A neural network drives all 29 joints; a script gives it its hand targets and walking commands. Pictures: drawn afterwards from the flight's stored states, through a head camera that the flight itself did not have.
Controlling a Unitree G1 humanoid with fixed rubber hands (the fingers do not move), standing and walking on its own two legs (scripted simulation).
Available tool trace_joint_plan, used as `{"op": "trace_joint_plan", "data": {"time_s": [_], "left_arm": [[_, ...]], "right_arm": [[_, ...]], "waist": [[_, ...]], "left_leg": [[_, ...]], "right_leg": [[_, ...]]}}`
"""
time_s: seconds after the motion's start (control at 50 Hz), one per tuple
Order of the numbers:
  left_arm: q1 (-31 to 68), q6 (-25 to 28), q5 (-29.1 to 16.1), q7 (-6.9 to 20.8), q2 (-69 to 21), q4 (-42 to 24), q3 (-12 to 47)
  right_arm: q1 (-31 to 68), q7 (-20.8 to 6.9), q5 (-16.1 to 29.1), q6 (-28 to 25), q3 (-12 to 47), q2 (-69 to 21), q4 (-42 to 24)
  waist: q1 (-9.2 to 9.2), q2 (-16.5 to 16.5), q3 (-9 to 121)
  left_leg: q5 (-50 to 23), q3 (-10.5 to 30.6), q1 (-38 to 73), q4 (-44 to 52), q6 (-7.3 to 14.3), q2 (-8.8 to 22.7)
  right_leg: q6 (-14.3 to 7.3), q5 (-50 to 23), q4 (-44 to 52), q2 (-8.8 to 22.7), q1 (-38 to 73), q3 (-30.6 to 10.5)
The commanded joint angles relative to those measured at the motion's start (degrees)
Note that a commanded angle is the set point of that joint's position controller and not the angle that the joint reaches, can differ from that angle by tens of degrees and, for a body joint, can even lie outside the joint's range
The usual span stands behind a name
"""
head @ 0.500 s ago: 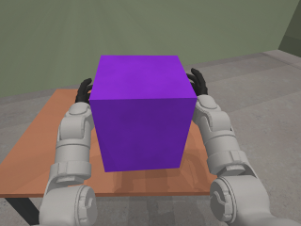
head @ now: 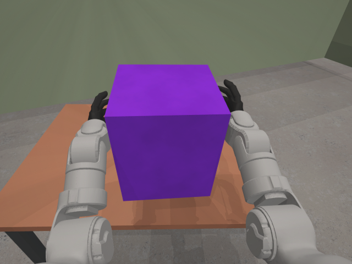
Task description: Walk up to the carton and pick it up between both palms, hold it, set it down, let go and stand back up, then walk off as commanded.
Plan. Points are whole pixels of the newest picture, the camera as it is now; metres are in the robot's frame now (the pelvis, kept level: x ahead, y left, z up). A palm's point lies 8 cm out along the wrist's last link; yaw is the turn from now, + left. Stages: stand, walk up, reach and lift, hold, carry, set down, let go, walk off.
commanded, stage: hold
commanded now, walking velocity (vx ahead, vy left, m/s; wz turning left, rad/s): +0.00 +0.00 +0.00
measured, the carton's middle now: (165, 132) +0.38 +0.05 +0.16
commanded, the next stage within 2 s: set down in 0.38 s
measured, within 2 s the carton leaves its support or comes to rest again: neither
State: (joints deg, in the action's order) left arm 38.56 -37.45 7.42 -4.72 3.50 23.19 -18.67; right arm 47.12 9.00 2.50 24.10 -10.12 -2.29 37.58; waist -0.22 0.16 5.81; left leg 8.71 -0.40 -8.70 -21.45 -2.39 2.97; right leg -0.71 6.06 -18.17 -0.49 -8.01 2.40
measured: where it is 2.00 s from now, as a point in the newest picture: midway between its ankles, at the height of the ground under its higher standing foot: outside the picture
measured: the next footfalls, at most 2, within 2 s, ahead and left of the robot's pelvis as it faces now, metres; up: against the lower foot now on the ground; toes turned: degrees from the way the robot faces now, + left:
none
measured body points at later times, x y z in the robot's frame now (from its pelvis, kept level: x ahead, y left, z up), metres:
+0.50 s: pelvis +0.00 +0.00 +0.00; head -0.07 +0.01 +0.44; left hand +0.37 +0.20 +0.20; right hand +0.39 -0.10 +0.22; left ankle +0.04 +0.14 -0.75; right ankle +0.05 -0.11 -0.75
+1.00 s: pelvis +0.01 -0.01 +0.00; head +0.00 -0.01 +0.45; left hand +0.41 +0.18 +0.15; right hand +0.43 -0.12 +0.17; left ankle +0.04 +0.14 -0.75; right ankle +0.05 -0.11 -0.75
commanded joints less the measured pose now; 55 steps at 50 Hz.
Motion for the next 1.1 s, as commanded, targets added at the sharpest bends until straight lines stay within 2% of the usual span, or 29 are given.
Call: {"op": "trace_joint_plan", "data": {"time_s": [0.0,0.08,0.12,0.14,0.2,0.22,0.24,0.26,0.36,0.38,0.4,0.42,0.46,0.5,0.54,0.56,0.58,0.64,0.66,0.68,0.7,0.74,0.82,0.84,0.9,0.94,0.96,1.02,1.08], "left_arm": [[56.13,4.69,-7.7,11.71,-37.32,-17.31,31.65],[57.9,4.8,-8.03,11.61,-37.25,-18.65,32.72],[57.54,4.77,-7.67,11.61,-36.77,-18.85,31.86],[56.34,4.87,-7.7,11.64,-37.08,-19.18,31.26],[56.85,5.16,-8.56,11.22,-37.96,-19.08,33.01],[57.53,5.29,-8.48,11.34,-36.83,-19.29,32.42],[59.05,4.94,-7.63,11.49,-37.13,-17.92,31.62],[56.66,4.66,-7.33,11.65,-37.05,-15.92,30.91],[57.36,5.37,-8.23,11.36,-37.48,-19.81,32.3],[53.63,4.2,-6.34,11.42,-35.41,-21.02,28.94],[56.37,4.64,-8.14,11.57,-35.97,-22.45,30.75],[54.02,4.43,-7.05,11.84,-36.68,-18.56,29.26],[56.44,4.33,-6.66,12.56,-36.65,-15.15,27.64],[61.22,5.94,-7.77,12.28,-37.0,-19.46,28.93],[58.4,6.8,-5.41,12.67,-36.57,-13.61,25.54],[58.28,8.06,-5.02,12.61,-37.4,-13.22,25.93],[56.02,7.7,-2.39,13.25,-36.05,-8.09,21.76],[51.74,9.65,2.9,13.7,-34.39,-3.28,16.47],[50.47,10.48,3.57,13.58,-33.7,-3.01,14.95],[50.45,11.48,3.97,13.27,-33.51,-4.47,15.55],[48.64,12.0,4.34,13.02,-32.28,-3.75,14.11],[48.77,12.74,4.89,12.33,-30.46,-4.72,12.17],[48.52,15.64,4.12,11.75,-30.39,-7.04,14.29],[46.72,15.57,2.76,11.45,-31.9,-5.98,16.1],[45.45,18.09,1.32,10.09,-32.89,-12.2,18.95],[41.88,18.25,0.87,9.57,-33.92,-12.87,20.34],[42.91,18.32,0.41,9.42,-34.55,-13.98,21.39],[42.18,19.35,-2.14,8.18,-37.66,-20.43,28.11],[38.62,18.97,-0.97,7.79,-37.5,-21.26,27.55]], "right_arm": [[42.61,-4.35,9.06,-2.37,20.75,-32.29,-12.95],[41.25,-4.33,9.27,-2.19,21.54,-33.19,-13.13],[41.7,-4.6,9.69,-2.33,21.7,-33.42,-12.63],[41.86,-4.61,9.61,-2.44,22.08,-33.62,-14.33],[44.44,-4.48,9.57,-2.92,22.76,-33.79,-15.78],[41.22,-4.3,9.22,-2.32,21.58,-33.84,-13.31],[41.78,-4.61,9.25,-2.36,20.96,-33.43,-11.14],[44.34,-4.72,9.34,-2.41,21.38,-33.65,-13.39],[43.44,-4.52,10.42,-3.03,23.61,-34.21,-15.84],[40.55,-4.25,12.58,-1.86,28.61,-35.92,-19.75],[43.61,-4.33,12.96,-2.29,28.81,-36.71,-21.23],[41.41,-4.12,11.39,-2.49,25.82,-35.09,-17.53],[45.8,-4.85,9.79,-3.83,22.94,-34.41,-16.73],[48.85,-5.78,9.22,-5.97,22.12,-34.22,-16.05],[46.06,-6.61,6.58,-6.85,19.39,-34.23,-12.15],[49.19,-7.36,4.39,-9.35,17.62,-33.21,-13.08],[47.03,-7.75,2.35,-9.64,13.73,-31.66,-6.77],[46.69,-9.89,-2.63,-14.13,9.3,-28.42,-5.95],[44.9,-10.67,-3.66,-14.99,8.07,-28.11,-4.04],[42.52,-11.05,-3.85,-15.68,8.6,-27.05,-2.74],[43.41,-11.67,-3.67,-16.94,9.8,-28.15,-3.56],[42.55,-12.42,-4.38,-17.85,9.38,-26.83,-0.93],[40.92,-12.28,-5.05,-20.62,13.64,-28.29,-0.38],[42.37,-12.13,-4.09,-21.54,14.51,-27.9,-3.38],[40.47,-12.21,-0.81,-23.05,21.52,-30.0,-5.76],[39.45,-11.71,1.11,-23.56,25.34,-31.53,-8.16],[40.1,-11.23,1.81,-23.61,26.63,-29.87,-9.87],[39.79,-10.82,5.41,-25.64,31.74,-31.88,-14.73],[37.42,-10.1,6.7,-25.64,33.48,-31.62,-14.48]], "waist": [[-11.64,1.08,21.57],[-12.26,1.98,22.53],[-11.35,2.28,22.42],[-10.6,0.32,23.96],[-11.03,-0.08,24.6],[-12.03,1.11,23.65],[-11.32,2.46,21.79],[-11.09,0.22,22.16],[-11.17,0.6,25.26],[-5.9,-1.86,25.81],[-6.43,-1.49,27.84],[-8.16,0.12,22.06],[-8.01,-1.24,20.45],[-7.16,1.03,24.27],[-6.86,0.16,20.61],[-6.47,1.1,22.41],[-6.65,1.22,17.2],[-2.66,0.11,14.73],[-2.4,-0.38,13.02],[-2.18,-0.32,12.7],[0.24,-1.84,13.52],[1.64,-2.42,12.6],[3.35,-3.63,16.04],[2.86,-2.21,19.06],[5.81,-2.14,25.78],[6.62,-3.29,27.88],[5.59,-2.55,29.1],[5.3,-0.45,36.48],[5.57,-1.56,33.38]], "left_leg": [[1.34,0.22,0.87,6.04,0.48,-6.61],[-0.13,0.18,0.64,5.93,0.16,-6.7],[0.97,0.02,1.51,6.06,0.39,-6.73],[-0.13,-0.1,1.5,5.63,0.72,-6.79],[-0.57,0.48,1.16,5.12,0.67,-6.36],[0.22,0.15,0.17,5.76,0.3,-6.97],[1.93,0.07,0.39,5.81,0.59,-6.94],[1.96,0.15,-0.29,5.94,1.05,-6.57],[-1.84,-0.18,0.84,5.25,0.52,-7.0],[-2.36,-1.21,2.08,3.49,2.67,-7.71],[-1.89,-0.91,2.1,3.5,2.3,-7.37],[-1.92,-0.7,2.65,4.09,1.98,-7.07],[3.05,-0.64,1.83,4.74,2.12,-6.83],[2.8,-0.98,2.47,4.47,1.42,-6.32],[4.59,-0.79,2.33,5.23,2.11,-6.21],[4.58,-0.79,2.14,6.15,0.91,-6.05],[8.44,-1.32,0.86,6.74,1.61,-6.09],[9.27,-2.03,0.09,9.15,2.26,-5.64],[9.55,-2.14,-0.82,9.39,2.65,-5.91],[9.61,-1.94,-0.04,9.93,2.02,-5.41],[7.41,-2.74,0.48,9.71,2.88,-5.56],[6.72,-3.13,1.1,9.97,3.58,-5.5],[1.4,-4.17,3.14,9.04,3.4,-5.54],[-0.42,-3.93,4.23,8.06,3.14,-5.38],[-9.19,-4.29,6.59,5.74,2.49,-4.91],[-13.15,-4.6,6.7,4.23,2.76,-5.38],[-16.64,-3.87,7.69,3.29,2.37,-5.41],[-25.06,-3.61,11.23,0.38,0.65,-5.18],[-25.04,-3.4,10.88,-0.24,1.0,-5.26]], "right_leg": [[3.4,-7.26,1.18,-0.82,17.24,-0.21],[3.32,-9.0,0.94,-0.63,18.33,-0.5],[3.31,-7.85,0.97,-0.63,17.35,-0.44],[3.45,-10.15,0.76,-0.49,18.93,-0.74],[3.3,-9.71,0.58,-0.88,18.06,-0.43],[3.2,-9.35,0.95,-0.69,19.3,-0.64],[3.46,-6.47,0.94,-0.37,16.54,-0.45],[3.29,-7.0,1.2,-0.52,17.1,-0.73],[3.51,-10.82,0.51,-0.8,19.52,-0.38],[4.63,-10.93,-0.31,-0.74,22.93,0.65],[4.51,-9.88,-0.42,-0.67,21.86,0.54],[4.26,-8.34,0.3,-0.55,18.34,0.96],[3.87,-1.93,1.07,-1.01,16.01,1.67],[3.43,-0.62,0.44,-0.87,15.09,1.98],[3.13,3.26,1.53,-0.98,13.44,2.13],[2.6,4.36,1.61,-1.45,13.11,2.78],[2.54,8.71,2.52,-0.76,11.07,2.68],[2.62,12.1,3.22,-0.42,12.27,3.41],[2.7,12.36,3.59,-0.31,12.79,3.49],[3.06,11.63,2.77,-0.71,12.76,4.06],[3.16,11.45,3.07,-0.08,13.53,3.5],[3.82,11.74,3.27,0.33,13.09,3.6],[4.27,5.03,2.41,0.86,15.75,3.58],[3.9,3.24,2.07,0.56,15.83,4.02],[3.47,-5.16,0.32,0.08,19.39,3.48],[3.87,-12.01,-0.34,0.11,21.8,2.52],[3.42,-15.15,-0.86,-0.42,22.37,3.27],[2.56,-21.07,-1.74,-1.44,23.27,3.31],[2.67,-24.07,-1.46,-0.99,22.94,2.07]]}}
